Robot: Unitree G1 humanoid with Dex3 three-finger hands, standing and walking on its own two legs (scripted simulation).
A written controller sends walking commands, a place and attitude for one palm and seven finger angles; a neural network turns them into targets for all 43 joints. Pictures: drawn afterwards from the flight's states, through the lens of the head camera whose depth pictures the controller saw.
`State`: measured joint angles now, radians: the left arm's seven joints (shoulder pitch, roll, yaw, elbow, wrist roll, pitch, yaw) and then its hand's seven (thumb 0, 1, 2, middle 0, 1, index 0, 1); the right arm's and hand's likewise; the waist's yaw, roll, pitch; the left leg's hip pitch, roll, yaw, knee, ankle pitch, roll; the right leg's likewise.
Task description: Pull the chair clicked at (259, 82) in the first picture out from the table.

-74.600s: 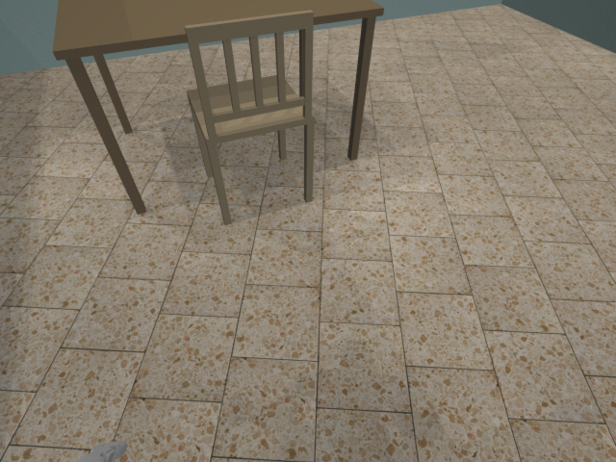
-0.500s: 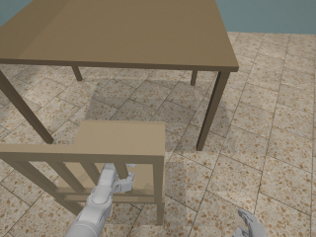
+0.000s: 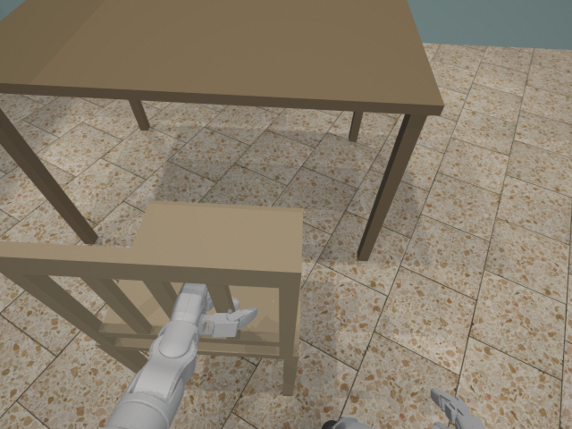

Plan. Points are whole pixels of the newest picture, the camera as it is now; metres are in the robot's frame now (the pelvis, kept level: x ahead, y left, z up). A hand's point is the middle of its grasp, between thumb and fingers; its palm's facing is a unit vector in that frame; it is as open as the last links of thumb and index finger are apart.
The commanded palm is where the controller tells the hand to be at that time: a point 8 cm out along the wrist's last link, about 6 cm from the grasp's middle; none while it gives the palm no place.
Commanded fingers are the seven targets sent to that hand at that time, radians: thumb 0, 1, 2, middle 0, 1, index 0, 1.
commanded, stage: open the thumb and straighten the fingers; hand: left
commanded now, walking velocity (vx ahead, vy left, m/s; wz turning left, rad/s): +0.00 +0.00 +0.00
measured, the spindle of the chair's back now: (173, 308) +0.32 +0.19 -0.08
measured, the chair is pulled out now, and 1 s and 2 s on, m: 0.29 0.29 0.29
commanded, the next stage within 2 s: draw the fingers out of the gap in 0.50 s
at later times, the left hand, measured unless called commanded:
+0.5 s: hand (230, 306) +0.31 +0.10 -0.05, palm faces -0.08 -0.99 -0.14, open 17.0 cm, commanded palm +0.29 +0.15 -0.03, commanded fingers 0.00 -0.55 0.20 0.00 0.00 0.00 0.00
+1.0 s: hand (221, 361) +0.23 +0.10 -0.06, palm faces -0.08 -0.99 -0.15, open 17.4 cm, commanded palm +0.21 +0.15 -0.03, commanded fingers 0.00 -0.55 0.20 0.00 0.00 0.00 0.00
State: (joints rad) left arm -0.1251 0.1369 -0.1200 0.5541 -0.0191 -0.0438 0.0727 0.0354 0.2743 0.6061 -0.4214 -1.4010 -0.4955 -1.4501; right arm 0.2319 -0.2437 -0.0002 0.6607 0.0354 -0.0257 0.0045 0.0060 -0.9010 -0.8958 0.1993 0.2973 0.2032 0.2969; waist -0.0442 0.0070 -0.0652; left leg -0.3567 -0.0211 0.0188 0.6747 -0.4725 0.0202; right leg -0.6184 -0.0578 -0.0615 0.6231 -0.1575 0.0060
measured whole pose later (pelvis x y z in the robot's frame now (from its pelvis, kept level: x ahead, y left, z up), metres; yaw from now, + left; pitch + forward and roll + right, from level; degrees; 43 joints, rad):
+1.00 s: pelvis +0.00 -0.02 -0.03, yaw +2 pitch +13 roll +0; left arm 0.24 0.17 -0.13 0.06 -0.04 0.14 0.02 -0.01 -0.53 0.21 -0.01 0.00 0.00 -0.01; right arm 0.23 -0.26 0.03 0.48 0.03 -0.09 -0.03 0.01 -0.90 -0.90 0.20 0.30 0.20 0.30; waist -0.03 0.04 -0.13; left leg -0.55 -0.02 -0.03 0.92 -0.59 0.00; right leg -0.81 -0.07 -0.10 0.87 -0.28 -0.02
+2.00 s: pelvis -0.02 +0.00 -0.05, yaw +2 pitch +11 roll -1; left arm 0.66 0.28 0.08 -0.46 -0.24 -0.23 -0.11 -0.01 -0.51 0.22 -0.01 -0.01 -0.01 -0.01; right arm 0.25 -0.22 0.02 0.47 0.07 -0.22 -0.04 0.01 -0.90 -0.90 0.20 0.30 0.20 0.30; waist 0.01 0.05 -0.13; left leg -0.60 -0.02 -0.03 1.06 -0.64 0.02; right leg -0.84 -0.08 -0.11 0.95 -0.30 0.00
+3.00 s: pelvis +0.01 +0.00 +0.02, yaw +1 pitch -2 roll -1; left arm 0.52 0.35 0.33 -0.46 -0.06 -0.14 0.16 0.02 0.88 0.89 -0.21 -0.29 -0.21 -0.30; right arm 0.21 -0.23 -0.02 0.67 0.02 -0.22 -0.06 0.01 -0.90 -0.90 0.20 0.30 0.20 0.30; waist 0.07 0.08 0.02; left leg -0.03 0.00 0.00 0.49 -0.42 0.01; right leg -0.30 -0.03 -0.09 0.49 -0.15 0.00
